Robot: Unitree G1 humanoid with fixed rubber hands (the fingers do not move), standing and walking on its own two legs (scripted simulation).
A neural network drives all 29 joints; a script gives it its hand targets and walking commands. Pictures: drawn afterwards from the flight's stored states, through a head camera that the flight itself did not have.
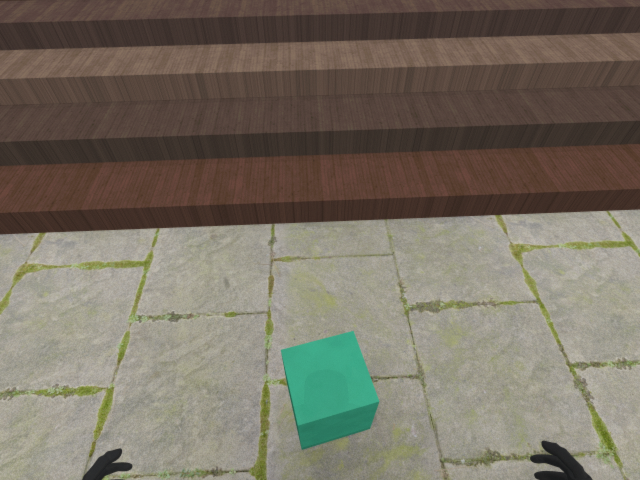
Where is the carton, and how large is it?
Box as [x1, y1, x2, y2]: [281, 331, 378, 449]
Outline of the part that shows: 353,331 281,350 287,385 302,449 367,429 371,424 378,403 378,399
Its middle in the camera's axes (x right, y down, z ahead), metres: +0.03 +0.45 +1.11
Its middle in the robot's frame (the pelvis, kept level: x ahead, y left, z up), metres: +0.44 -0.01 -0.66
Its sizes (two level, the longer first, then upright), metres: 0.210 0.200 0.250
